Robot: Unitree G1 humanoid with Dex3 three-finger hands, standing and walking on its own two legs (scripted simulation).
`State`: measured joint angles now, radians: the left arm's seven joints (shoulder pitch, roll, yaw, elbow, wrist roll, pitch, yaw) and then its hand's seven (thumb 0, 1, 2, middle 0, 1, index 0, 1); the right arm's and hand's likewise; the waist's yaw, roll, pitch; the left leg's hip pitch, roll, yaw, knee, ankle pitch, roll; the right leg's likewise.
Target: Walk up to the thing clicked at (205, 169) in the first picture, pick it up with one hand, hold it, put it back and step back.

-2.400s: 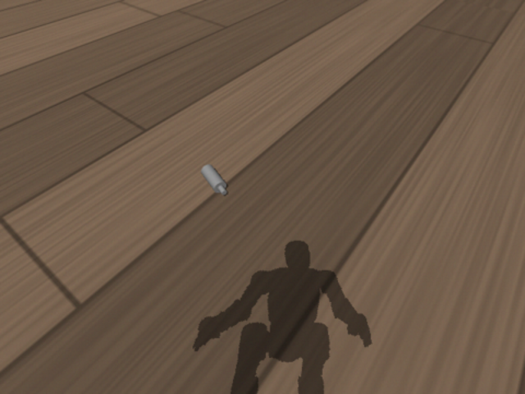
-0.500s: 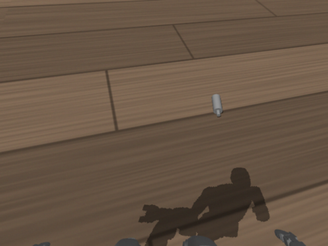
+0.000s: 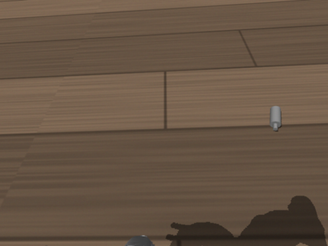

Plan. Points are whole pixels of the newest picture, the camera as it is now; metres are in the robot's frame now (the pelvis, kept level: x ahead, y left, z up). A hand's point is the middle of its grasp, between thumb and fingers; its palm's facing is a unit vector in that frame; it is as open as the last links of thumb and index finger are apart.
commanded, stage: walk up
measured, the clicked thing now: (275, 118) +1.05 -0.74 -0.72
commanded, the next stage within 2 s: stand in 1.10 s
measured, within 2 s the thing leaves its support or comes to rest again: neither
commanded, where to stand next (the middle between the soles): +0.07 +0.01 m, yaw +6 degrees
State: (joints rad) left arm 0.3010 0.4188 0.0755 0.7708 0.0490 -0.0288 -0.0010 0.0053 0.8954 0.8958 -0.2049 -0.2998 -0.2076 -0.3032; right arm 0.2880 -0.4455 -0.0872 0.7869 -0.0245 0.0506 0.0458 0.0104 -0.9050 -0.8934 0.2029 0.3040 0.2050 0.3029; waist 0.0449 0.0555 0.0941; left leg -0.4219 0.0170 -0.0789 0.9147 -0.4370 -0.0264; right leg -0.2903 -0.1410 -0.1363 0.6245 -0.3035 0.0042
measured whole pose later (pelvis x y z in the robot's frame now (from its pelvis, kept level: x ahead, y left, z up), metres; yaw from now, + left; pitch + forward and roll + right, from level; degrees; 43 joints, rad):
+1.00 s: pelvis +0.02 +0.01 +0.01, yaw +10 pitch -2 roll +0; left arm 0.08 0.37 0.02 1.07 -0.01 0.01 -0.02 0.01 0.90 0.90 -0.20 -0.30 -0.20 -0.30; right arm 0.13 -0.36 0.01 1.08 -0.01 -0.03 -0.01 0.01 -0.90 -0.89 0.20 0.30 0.21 0.30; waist 0.02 -0.02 0.06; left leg -0.21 -0.02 -0.12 0.49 -0.25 -0.02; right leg -0.20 -0.07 -0.10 0.47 -0.22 0.03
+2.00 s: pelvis +0.03 -0.01 +0.02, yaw +8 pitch -3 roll +0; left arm 0.09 0.36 0.00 1.14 0.00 0.00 -0.01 0.00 0.90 0.90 -0.20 -0.30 -0.20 -0.30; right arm 0.12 -0.35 0.00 1.15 -0.01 0.00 0.00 0.01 -0.91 -0.89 0.20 0.30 0.20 0.30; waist 0.01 0.00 0.05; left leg -0.11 0.02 -0.08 0.33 -0.17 -0.04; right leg -0.15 -0.04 -0.06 0.35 -0.16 0.01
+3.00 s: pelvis +0.04 -0.01 +0.02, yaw +7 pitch -2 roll +0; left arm 0.11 0.36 0.00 1.13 0.00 0.00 -0.01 0.00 0.90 0.90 -0.20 -0.30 -0.20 -0.30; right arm 0.12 -0.35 0.01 1.13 -0.01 0.00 0.00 0.01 -0.90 -0.89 0.20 0.30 0.21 0.30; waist 0.01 0.00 0.05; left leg -0.10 0.02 -0.07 0.32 -0.19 -0.04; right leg -0.14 -0.03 -0.06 0.35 -0.17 0.01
